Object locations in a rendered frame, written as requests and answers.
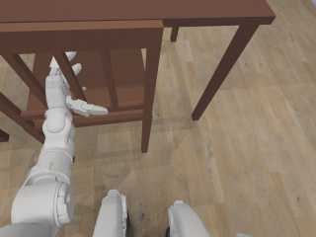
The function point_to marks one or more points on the left robot forearm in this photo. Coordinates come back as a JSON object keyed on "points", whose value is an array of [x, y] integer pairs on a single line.
{"points": [[57, 153]]}

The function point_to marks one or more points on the right robot shin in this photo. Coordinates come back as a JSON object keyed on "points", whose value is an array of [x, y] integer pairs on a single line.
{"points": [[175, 234]]}

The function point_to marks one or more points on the chair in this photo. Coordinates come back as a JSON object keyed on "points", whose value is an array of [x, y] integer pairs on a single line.
{"points": [[112, 69]]}

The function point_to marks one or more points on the robot left hand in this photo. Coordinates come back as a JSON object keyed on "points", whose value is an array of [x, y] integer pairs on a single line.
{"points": [[57, 89]]}

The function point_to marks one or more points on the robot left upper arm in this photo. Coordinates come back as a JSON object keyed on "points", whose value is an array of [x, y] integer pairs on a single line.
{"points": [[40, 210]]}

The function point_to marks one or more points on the robot right thigh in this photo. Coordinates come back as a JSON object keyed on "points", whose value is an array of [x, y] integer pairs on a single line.
{"points": [[184, 220]]}

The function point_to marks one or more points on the table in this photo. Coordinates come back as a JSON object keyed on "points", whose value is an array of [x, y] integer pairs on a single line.
{"points": [[175, 14]]}

